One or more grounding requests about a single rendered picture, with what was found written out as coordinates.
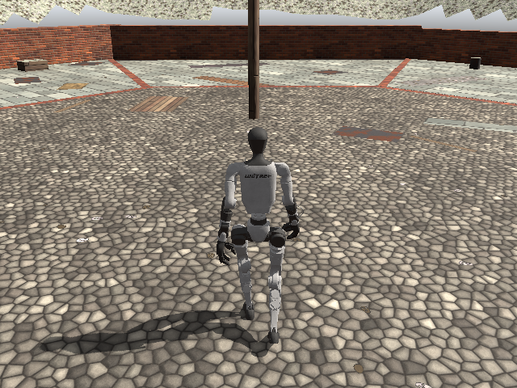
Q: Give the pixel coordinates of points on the left robot upper arm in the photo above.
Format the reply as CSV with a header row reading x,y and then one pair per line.
x,y
230,184

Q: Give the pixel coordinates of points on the robot right shin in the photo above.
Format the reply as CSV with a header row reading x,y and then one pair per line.
x,y
274,304

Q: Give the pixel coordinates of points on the right robot upper arm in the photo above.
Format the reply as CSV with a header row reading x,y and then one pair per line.
x,y
282,169

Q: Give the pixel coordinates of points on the robot head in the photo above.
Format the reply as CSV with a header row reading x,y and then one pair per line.
x,y
257,138

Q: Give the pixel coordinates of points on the left robot forearm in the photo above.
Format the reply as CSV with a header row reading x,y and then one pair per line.
x,y
225,220

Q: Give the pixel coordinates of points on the robot right hand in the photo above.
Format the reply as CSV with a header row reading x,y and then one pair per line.
x,y
295,229

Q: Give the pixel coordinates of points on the right robot forearm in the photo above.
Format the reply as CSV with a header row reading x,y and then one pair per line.
x,y
292,213

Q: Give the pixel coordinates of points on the robot left hand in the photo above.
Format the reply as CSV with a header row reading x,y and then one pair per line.
x,y
220,251

